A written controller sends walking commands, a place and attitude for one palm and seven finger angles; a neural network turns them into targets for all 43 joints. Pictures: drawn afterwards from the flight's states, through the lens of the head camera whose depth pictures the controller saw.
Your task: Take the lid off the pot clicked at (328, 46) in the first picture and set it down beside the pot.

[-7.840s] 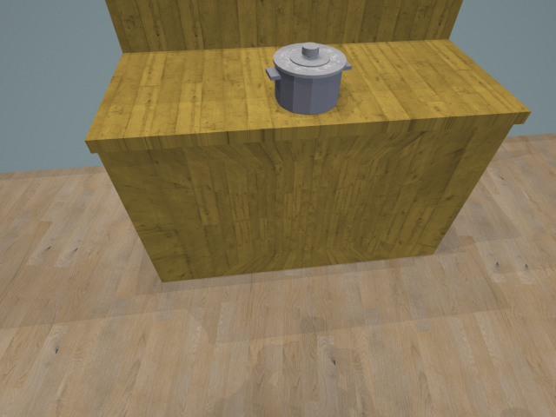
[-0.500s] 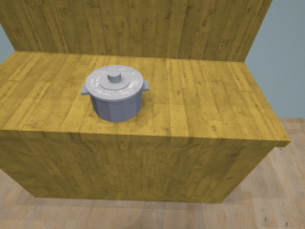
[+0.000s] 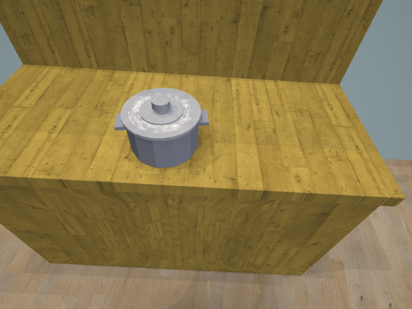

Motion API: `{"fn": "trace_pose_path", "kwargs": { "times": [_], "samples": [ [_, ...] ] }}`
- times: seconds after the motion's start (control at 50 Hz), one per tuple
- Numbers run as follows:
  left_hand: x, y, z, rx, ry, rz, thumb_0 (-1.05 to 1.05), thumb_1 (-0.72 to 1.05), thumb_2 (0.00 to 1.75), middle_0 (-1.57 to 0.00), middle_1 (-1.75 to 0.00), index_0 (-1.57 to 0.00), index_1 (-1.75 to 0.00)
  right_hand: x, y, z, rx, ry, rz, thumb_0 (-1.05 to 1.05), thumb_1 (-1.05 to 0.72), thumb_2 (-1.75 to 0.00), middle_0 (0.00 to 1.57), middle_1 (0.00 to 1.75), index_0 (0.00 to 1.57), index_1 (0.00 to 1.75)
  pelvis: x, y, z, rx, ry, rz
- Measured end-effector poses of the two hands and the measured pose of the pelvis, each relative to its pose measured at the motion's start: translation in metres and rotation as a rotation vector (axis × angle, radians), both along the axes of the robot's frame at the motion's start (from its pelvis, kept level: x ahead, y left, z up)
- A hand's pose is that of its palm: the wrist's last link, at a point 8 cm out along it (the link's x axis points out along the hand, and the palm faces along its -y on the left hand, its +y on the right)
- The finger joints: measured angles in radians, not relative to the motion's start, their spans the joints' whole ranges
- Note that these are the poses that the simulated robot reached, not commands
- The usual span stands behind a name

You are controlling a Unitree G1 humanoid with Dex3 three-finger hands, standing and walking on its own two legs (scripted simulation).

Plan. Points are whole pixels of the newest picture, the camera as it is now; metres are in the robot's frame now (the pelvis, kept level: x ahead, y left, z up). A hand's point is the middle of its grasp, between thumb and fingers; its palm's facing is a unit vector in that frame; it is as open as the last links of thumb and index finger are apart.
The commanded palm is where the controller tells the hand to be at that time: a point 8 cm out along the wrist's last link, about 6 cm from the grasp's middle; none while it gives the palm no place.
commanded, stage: look again from close up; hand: left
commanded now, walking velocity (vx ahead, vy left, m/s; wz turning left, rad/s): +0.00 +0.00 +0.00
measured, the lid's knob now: (160, 103) +0.53 +0.15 +0.11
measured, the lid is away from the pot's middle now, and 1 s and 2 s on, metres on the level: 0.00 0.00 0.00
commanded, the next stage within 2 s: lift the closed hand beside the body in 0.20 s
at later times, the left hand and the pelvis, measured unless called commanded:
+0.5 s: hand (111, 306) +0.14 +0.19 -0.08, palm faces +0.15 -0.94 -0.30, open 6.5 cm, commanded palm +0.10 +0.23 -0.04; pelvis +0.01 +0.00 +0.00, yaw +1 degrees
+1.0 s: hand (92, 295) +0.14 +0.20 +0.00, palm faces +0.29 -0.89 -0.35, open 3.1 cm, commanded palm +0.10 +0.24 +0.04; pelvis +0.02 -0.03 +0.00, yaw +2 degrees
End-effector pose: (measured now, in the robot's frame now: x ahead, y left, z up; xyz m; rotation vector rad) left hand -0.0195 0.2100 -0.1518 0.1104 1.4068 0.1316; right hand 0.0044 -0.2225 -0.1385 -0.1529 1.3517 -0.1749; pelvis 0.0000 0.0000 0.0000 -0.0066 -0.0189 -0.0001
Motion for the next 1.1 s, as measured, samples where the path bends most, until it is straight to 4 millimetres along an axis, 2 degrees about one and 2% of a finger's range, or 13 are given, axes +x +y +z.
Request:
{"fn": "trace_pose_path", "kwargs": {
  "times": [0.32,0.36,0.44,0.5,0.56,0.62,0.68,0.74,0.8,0.86,0.96,1.1],
  "samples": [
    [0.016,0.007,0.003,0.026,0.003,-0.018,0.00,0.91,0.90,-0.20,-0.29,-0.20,-0.30,0.009,0.000,-0.001,0.004,0.011,-0.002,0.01,-0.93,-0.90,0.20,0.30,0.20,0.30,0.012,0.001,0.001,-0.003,0.000,-0.007],
    [0.042,0.011,0.017,0.057,-0.145,-0.003,0.01,0.92,0.90,-0.21,-0.30,-0.21,-0.31,0.018,-0.002,0.003,-0.002,-0.074,0.010,0.01,-0.93,-0.90,0.20,0.30,0.20,0.30,0.013,0.001,0.000,-0.003,0.001,-0.003],
    [0.111,0.028,0.076,0.200,-0.533,-0.009,0.03,0.95,0.90,-0.27,-0.36,-0.26,-0.37,0.062,-0.010,0.014,-0.010,-0.323,0.060,0.02,-0.93,-0.90,0.20,0.30,0.20,0.30,0.015,0.003,-0.001,0.004,-0.014,0.017],
    [0.140,0.026,0.097,0.210,-0.666,-0.037,0.02,0.95,0.90,-0.34,-0.44,-0.34,-0.45,0.106,-0.015,0.027,0.003,-0.482,0.077,0.02,-0.92,-0.90,0.20,0.30,0.20,0.30,0.014,0.002,-0.001,0.006,-0.012,0.013],
    [0.148,0.017,0.116,0.179,-0.760,-0.053,0.01,0.94,0.90,-0.43,-0.55,-0.43,-0.56,0.150,-0.017,0.052,0.004,-0.646,0.095,0.02,-0.91,-0.90,0.20,0.30,0.20,0.30,0.014,-0.003,-0.001,0.009,-0.015,-0.001],
    [0.144,0.014,0.129,0.172,-0.828,-0.052,0.01,0.93,0.90,-0.55,-0.67,-0.55,-0.68,0.187,-0.018,0.079,-0.009,-0.777,0.135,0.01,-0.91,-0.90,0.20,0.30,0.20,0.30,0.013,-0.009,-0.001,0.006,-0.017,0.002],
    [0.134,0.016,0.136,0.186,-0.849,-0.023,0.01,0.92,0.90,-0.67,-0.81,-0.67,-0.81,0.214,-0.017,0.099,-0.025,-0.850,0.188,0.01,-0.91,-0.90,0.20,0.30,0.20,0.30,0.012,-0.015,-0.002,0.003,-0.014,0.012],
    [0.125,0.020,0.144,0.219,-0.863,0.009,0.01,0.91,0.90,-0.80,-0.95,-0.80,-0.95,0.230,-0.015,0.109,-0.036,-0.877,0.236,0.01,-0.90,-0.90,0.20,0.30,0.20,0.30,0.013,-0.020,-0.001,-0.001,-0.010,0.024],
    [0.120,0.024,0.152,0.255,-0.872,0.032,0.01,0.91,0.90,-0.93,-1.09,-0.93,-1.09,0.236,-0.012,0.107,-0.035,-0.866,0.263,0.01,-0.90,-0.90,0.20,0.30,0.20,0.30,0.015,-0.024,-0.001,-0.004,-0.008,0.034],
    [0.120,0.027,0.159,0.284,-0.880,0.042,0.01,0.91,0.90,-1.05,-1.22,-1.05,-1.23,0.234,-0.010,0.098,-0.023,-0.828,0.270,0.01,-0.90,-0.90,0.20,0.30,0.20,0.30,0.017,-0.027,-0.001,-0.003,-0.012,0.039],
    [0.127,0.030,0.177,0.328,-0.911,0.022,0.01,0.91,0.90,-1.20,-1.38,-1.20,-1.39,0.218,-0.008,0.077,0.007,-0.743,0.241,0.01,-0.90,-0.90,0.20,0.30,0.20,0.30,0.023,-0.030,0.000,0.001,-0.020,0.036],
    [0.140,0.034,0.199,0.380,-0.951,-0.038,0.01,0.90,0.90,-1.27,-1.47,-1.27,-1.47,0.193,-0.015,0.056,0.019,-0.644,0.182,0.01,-0.90,-0.90,0.20,0.30,0.21,0.30,0.028,-0.032,0.001,0.005,-0.026,0.025]
  ]
}}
